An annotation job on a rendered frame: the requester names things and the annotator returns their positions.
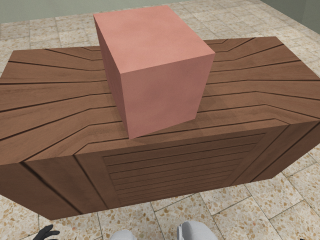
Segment robot right thigh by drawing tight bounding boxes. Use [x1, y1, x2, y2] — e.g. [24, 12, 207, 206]
[176, 221, 218, 240]

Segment pedestal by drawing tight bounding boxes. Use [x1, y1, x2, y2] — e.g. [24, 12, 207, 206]
[0, 36, 320, 221]

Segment robot left thigh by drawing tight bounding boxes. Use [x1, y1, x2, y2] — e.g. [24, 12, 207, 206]
[109, 230, 137, 240]

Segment robot thigh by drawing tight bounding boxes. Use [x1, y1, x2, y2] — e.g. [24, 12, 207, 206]
[109, 230, 137, 240]
[176, 221, 218, 240]

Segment robot left hand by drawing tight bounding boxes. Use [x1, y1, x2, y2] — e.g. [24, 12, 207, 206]
[33, 224, 60, 240]

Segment carton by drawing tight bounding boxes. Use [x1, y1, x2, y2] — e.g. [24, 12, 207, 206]
[93, 5, 216, 140]

